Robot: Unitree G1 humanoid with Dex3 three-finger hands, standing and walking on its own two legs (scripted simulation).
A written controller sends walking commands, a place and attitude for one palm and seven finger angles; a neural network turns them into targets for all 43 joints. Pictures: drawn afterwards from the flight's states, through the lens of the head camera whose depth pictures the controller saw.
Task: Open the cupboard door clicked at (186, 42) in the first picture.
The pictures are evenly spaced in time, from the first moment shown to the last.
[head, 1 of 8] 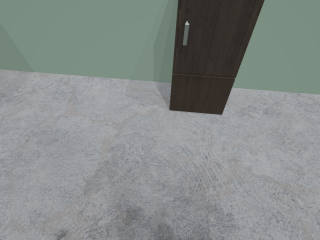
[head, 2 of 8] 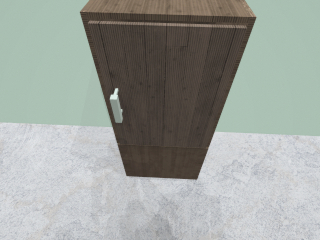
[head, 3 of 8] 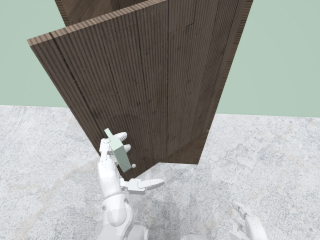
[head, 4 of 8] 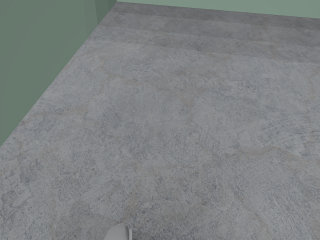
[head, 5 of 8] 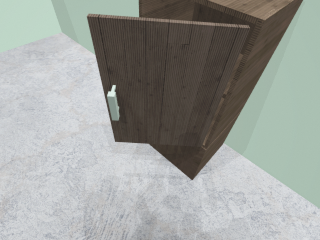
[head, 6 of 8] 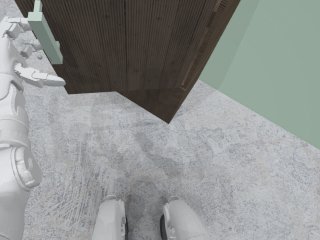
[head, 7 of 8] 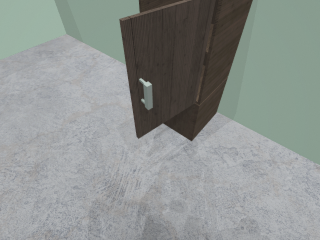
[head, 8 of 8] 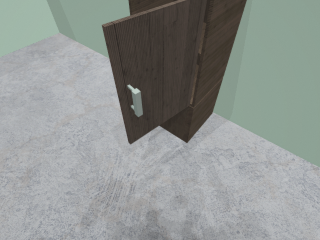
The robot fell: no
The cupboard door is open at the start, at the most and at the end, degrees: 0 79 79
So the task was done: yes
